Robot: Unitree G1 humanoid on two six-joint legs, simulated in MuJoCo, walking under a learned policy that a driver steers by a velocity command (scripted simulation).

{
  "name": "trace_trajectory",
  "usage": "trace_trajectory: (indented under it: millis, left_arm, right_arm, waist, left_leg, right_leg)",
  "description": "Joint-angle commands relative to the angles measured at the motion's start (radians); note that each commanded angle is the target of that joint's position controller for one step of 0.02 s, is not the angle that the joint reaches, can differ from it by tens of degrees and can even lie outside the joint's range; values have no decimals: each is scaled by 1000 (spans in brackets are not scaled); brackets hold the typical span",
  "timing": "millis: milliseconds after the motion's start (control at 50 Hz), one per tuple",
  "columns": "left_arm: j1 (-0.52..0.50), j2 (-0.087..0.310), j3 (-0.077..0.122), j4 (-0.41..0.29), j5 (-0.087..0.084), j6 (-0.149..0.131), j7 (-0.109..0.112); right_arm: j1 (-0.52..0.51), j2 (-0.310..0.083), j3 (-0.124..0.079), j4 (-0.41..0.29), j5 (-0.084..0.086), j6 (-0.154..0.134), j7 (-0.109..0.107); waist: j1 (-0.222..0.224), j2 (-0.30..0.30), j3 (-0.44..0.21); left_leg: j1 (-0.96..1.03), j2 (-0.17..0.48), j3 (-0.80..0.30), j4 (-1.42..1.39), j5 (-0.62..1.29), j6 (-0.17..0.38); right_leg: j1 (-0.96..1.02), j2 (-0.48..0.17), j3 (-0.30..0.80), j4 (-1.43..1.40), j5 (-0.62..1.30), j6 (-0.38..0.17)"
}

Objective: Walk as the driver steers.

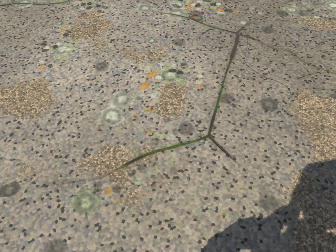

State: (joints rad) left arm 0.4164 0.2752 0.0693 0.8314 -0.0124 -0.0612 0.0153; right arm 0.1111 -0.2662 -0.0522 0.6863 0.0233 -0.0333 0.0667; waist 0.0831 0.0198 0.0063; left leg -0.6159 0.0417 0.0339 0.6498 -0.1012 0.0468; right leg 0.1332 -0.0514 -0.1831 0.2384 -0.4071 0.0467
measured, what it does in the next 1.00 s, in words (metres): walks ahead: left foot, then right foot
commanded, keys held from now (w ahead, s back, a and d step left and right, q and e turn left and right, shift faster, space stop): w+q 0.10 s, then w+e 0.06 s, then e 0.64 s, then no key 0.20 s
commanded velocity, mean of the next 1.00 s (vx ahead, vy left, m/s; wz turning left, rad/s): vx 0.19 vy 0.00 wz -0.19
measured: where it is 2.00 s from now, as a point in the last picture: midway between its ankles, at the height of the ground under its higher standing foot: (164, 227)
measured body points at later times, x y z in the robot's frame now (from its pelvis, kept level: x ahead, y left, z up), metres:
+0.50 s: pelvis +0.25 +0.04 +0.01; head +0.28 +0.04 +0.46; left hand +0.39 +0.30 -0.10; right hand +0.37 -0.23 -0.11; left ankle +0.15 +0.12 -0.73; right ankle +0.40 -0.06 -0.71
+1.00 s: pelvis +0.35 +0.08 +0.00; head +0.37 +0.08 +0.45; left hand +0.58 +0.29 -0.09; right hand +0.39 -0.22 -0.10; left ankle +0.40 +0.20 -0.73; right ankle +0.39 -0.05 -0.72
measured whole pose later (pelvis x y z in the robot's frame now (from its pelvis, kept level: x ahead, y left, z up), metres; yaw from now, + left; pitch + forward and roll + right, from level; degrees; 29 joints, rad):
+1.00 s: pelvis +0.35 +0.08 +0.00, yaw -15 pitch +2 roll +0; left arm 0.16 0.30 0.06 0.59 0.01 0.04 0.02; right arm 0.21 -0.27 -0.05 0.77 -0.03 -0.01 -0.01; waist -0.01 -0.04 0.01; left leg -0.34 -0.01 -0.04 0.58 -0.27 -0.01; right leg -0.44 0.11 0.17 0.62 -0.29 -0.01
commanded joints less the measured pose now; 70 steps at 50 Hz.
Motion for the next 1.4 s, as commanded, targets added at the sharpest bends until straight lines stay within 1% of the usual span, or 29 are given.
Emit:
trace_trajectory:
  millis: [20, 40, 60, 80, 100, 120, 160, 240, 340, 440, 520, 540, 560, 580, 600, 640, 700, 940, 960, 980, 1000, 1040, 1140, 1200, 1260, 1280, 1300, 1360, 1400]
  left_arm:
    - [-25, 212, 53, -47, -9, 6, 10]
    - [-22, 206, 47, -53, -9, 8, 15]
    - [-13, 172, 30, -80, 12, -4, 17]
    - [73, 26, -19, -137, 32, -36, 1]
    - [-59, 130, 3, -140, -8, -70, -9]
    - [-124, 160, 11, -158, -41, -81, -14]
    - [-135, 144, 11, -137, -9, -80, -3]
    - [-32, 106, 13, -88, 1, -17, -3]
    - [-154, 53, -5, -116, 8, -16, -9]
    - [-237, 82, 4, -178, 4, -21, -52]
    - [-126, 125, 31, -193, 13, -19, -72]
    - [-41, 176, 51, -183, 17, -22, -61]
    - [2, 267, 69, -202, 27, -17, -40]
    - [-17, 271, 60, -222, 44, -10, -28]
    - [-59, 209, 47, -253, 32, 1, -27]
    - [-172, 147, 28, -277, 3, 26, -19]
    - [-238, 159, 34, -302, 17, 55, -9]
    - [-245, 142, 28, -310, 13, 97, 10]
    - [-208, 117, 20, -298, 14, 96, 9]
    - [-162, 68, 5, -297, 29, 91, 8]
    - [-211, 113, 22, -332, 18, 78, 7]
    - [-231, 181, 49, -298, 14, 76, 12]
    - [-220, 20, -1, -257, 20, 92, 12]
    - [-271, 51, 11, -258, 1, 85, 13]
    - [-212, 111, 29, -230, 5, 81, 25]
    - [-183, 141, 37, -234, 15, 81, 33]
    - [-174, 192, 56, -209, 22, 86, 32]
    - [-201, 148, 51, -232, 32, 86, 33]
    - [-175, 150, 49, -233, 24, 62, 38]
  right_arm:
    - [11, -118, -43, -92, 0, -17, 6]
    - [177, -175, -75, -49, 5, -14, -6]
    - [332, -259, -105, -21, 7, -1, -31]
    - [303, -347, -106, -29, 7, -10, -33]
    - [336, -250, -81, -39, 1, -19, -33]
    - [299, -197, -64, -20, -9, -27, -33]
    - [158, -135, -41, -39, -15, -34, -35]
    - [76, -119, -31, -19, -37, -62, -36]
    - [56, -114, -22, 23, -45, -62, -60]
    - [80, -155, -34, 59, -33, -18, -86]
    - [44, -162, -42, 45, -9, 27, -112]
    - [58, -155, -39, 38, -13, 29, -115]
    - [101, -113, -24, 5, -49, 18, -109]
    - [147, -69, -2, -9, -56, 10, -88]
    - [136, -139, -16, 13, -33, 7, -71]
    - [47, -126, -16, -3, -21, 25, -74]
    - [57, -102, -17, -1, -27, 51, -86]
    - [101, -88, -24, 24, -26, 12, -76]
    - [110, -114, -30, 20, -42, 8, -73]
    - [112, -185, -41, 3, -64, 8, -76]
    - [84, -203, -45, 14, -83, 10, -74]
    - [28, -158, -37, -13, -58, -1, -81]
    - [17, -72, -5, 10, -30, 11, -82]
    - [87, -158, -32, 22, -15, 34, -82]
    - [98, -184, -44, 13, 10, 34, -85]
    - [80, -162, -38, -1, 0, 24, -82]
    - [77, -125, -33, -18, 0, 14, -77]
    - [28, -123, -39, -29, -5, 20, -67]
    - [1, -124, -48, -53, -5, 42, -62]
  waist:
    - [-104, -154, -3]
    - [-188, -126, -107]
    - [-251, 2, -217]
    - [-129, 253, -351]
    - [-217, 125, -386]
    - [-209, 100, -234]
    - [-127, 0, -97]
    - [-36, 29, -44]
    - [-75, 39, -15]
    - [-113, 33, -23]
    - [-46, 37, -66]
    - [-5, -27, -126]
    - [-26, -212, -233]
    - [-70, -342, -374]
    - [-34, -171, -408]
    - [-67, 2, -191]
    - [-111, -92, -98]
    - [-91, -183, -135]
    - [-87, -138, -121]
    - [-49, 66, -118]
    - [-47, 280, -44]
    - [-68, 147, -29]
    - [-64, 136, -65]
    - [-110, 185, -63]
    - [-93, 146, -73]
    - [-84, 84, -109]
    - [-111, -110, -123]
    - [-71, -243, -68]
    - [-43, -207, -42]
  left_leg:
    - [191, -96, 98, -39, -90, 73]
    - [451, -138, 94, -82, -38, 110]
    - [780, 15, -158, -92, -57, 175]
    - [1035, 277, -772, -247, -316, 362]
    - [1030, 291, -846, -359, -368, 337]
    - [918, 273, -669, -359, -256, 285]
    - [619, 196, -430, -368, -25, 227]
    - [390, 151, -178, -424, 511, 220]
    - [373, 74, 33, -435, 568, 141]
    - [574, 164, 19, -362, 570, 134]
    - [618, 161, 31, -84, 721, 92]
    - [558, 90, 71, 110, 623, 33]
    - [312, -42, 94, 437, 122, -37]
    - [31, -212, -47, 719, -583, -86]
    - [11, -129, -183, 781, -534, -72]
    - [-33, -56, -146, 669, -415, -71]
    - [101, -55, -98, 420, -323, -94]
    - [346, -56, -58, -138, -115, -69]
    - [409, 7, -112, -220, -73, -36]
    - [462, 205, -323, -310, 5, 40]
    - [332, 322, -513, -380, 38, 185]
    - [342, 272, -434, -354, 61, 191]
    - [426, 123, -220, -273, 273, 122]
    - [487, 124, -281, -234, 318, 140]
    - [428, 122, -349, -216, 285, 102]
    - [349, 97, -326, -175, 223, 69]
    - [263, 3, -200, -118, 74, 21]
    - [111, -70, -67, 130, -317, -49]
    - [-10, -18, -79, 360, -487, -57]
  right_leg:
    - [-71, -233, 14, 219, 1050, -139]
    - [-164, -193, -19, 436, 1091, -107]
    - [-440, -154, -11, 751, 744, -61]
    - [-818, 61, 120, 1084, -165, -7]
    - [-902, 40, 298, 1164, -146, -26]
    - [-964, -9, 275, 1150, -57, -50]
    - [-857, -94, 254, 1005, 82, -62]
    - [-699, -96, 230, 920, 150, -21]
    - [-655, -43, 199, 556, 479, -16]
    - [-712, -15, 192, 395, 468, -46]
    - [-603, 61, 134, 306, 315, -109]
    - [-439, 55, 185, 218, 574, -152]
    - [-168, -145, 462, 262, 1036, -270]
    - [51, -337, 851, 205, 1092, -480]
    - [14, -301, 792, 173, 882, -442]
    - [-229, -207, 610, 122, 575, -337]
    - [-458, -94, 523, 57, 378, -281]
    - [-458, -59, 578, 169, 192, -208]
    - [-501, -19, 545, 219, 135, -161]
    - [-583, 98, 424, 418, -51, -92]
    - [-649, 161, 313, 541, -175, -51]
    - [-661, 134, 354, 776, -129, -12]
    - [-538, 57, 267, 590, -39, 49]
    - [-459, 88, 206, 329, 15, 51]
    - [-299, 64, 229, 140, 261, -11]
    - [-205, -8, 263, 187, 408, -43]
    - [-184, -58, 292, 238, 464, -103]
    - [-212, -250, 468, 136, 515, -243]
    - [-198, -336, 530, 74, 386, -299]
